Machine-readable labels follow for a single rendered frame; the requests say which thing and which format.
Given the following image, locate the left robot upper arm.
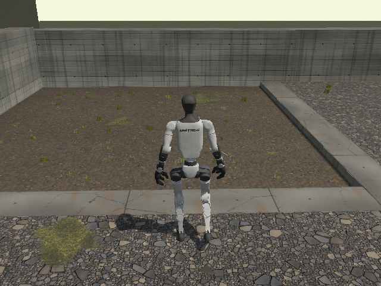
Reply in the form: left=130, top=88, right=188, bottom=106
left=162, top=120, right=177, bottom=154

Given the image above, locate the right robot thigh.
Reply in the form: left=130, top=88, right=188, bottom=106
left=199, top=166, right=211, bottom=203

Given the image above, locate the left robot forearm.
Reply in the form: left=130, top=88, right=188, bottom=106
left=156, top=145, right=168, bottom=173

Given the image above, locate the left robot hand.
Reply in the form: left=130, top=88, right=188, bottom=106
left=155, top=171, right=168, bottom=186

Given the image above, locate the robot torso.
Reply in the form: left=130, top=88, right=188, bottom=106
left=176, top=119, right=203, bottom=179

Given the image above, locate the right robot hand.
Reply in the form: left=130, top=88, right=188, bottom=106
left=212, top=166, right=226, bottom=179

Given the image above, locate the right robot forearm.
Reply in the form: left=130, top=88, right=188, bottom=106
left=213, top=143, right=224, bottom=168

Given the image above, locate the right robot upper arm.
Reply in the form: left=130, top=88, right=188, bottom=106
left=202, top=120, right=218, bottom=153

